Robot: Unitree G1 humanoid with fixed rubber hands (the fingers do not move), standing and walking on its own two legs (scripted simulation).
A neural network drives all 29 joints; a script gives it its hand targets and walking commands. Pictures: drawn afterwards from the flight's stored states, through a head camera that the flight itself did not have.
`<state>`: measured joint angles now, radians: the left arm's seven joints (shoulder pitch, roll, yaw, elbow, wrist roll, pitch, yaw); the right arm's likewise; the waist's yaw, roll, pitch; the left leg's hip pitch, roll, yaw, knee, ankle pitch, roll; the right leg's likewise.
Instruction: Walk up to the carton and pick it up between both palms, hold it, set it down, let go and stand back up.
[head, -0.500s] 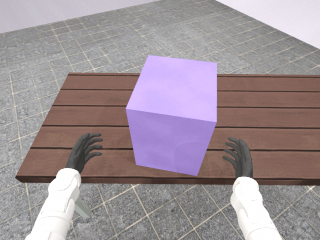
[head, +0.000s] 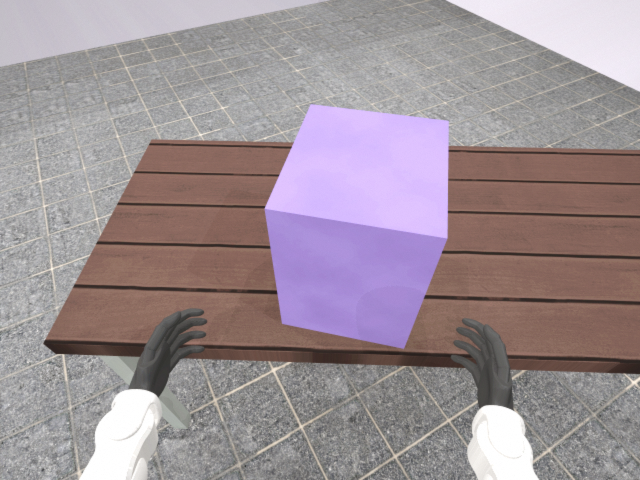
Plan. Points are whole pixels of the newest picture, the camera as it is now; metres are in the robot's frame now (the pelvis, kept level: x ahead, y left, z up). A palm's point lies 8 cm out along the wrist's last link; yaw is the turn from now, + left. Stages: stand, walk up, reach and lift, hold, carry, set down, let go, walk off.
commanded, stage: set down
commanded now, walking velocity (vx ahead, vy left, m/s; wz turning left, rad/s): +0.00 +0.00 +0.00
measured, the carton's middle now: (358, 230) +0.47 -0.05 +0.01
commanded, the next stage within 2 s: let go in 1.50 s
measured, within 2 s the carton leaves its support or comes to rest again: neither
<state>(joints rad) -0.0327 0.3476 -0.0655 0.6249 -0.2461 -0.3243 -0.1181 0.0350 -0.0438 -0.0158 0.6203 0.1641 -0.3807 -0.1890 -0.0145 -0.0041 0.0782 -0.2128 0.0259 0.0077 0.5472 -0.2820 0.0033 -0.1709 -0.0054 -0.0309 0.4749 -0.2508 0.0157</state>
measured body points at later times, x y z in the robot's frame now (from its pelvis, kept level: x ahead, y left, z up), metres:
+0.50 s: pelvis +0.01 +0.00 +0.00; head +0.03 +0.00 +0.45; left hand +0.22 +0.23 -0.05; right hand +0.21 -0.22 -0.06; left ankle +0.01 +0.11 -0.74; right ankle +0.01 -0.13 -0.74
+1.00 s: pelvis +0.01 -0.01 +0.01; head +0.01 -0.01 +0.46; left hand +0.20 +0.22 -0.07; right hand +0.19 -0.23 -0.07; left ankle +0.01 +0.11 -0.74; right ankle +0.01 -0.13 -0.74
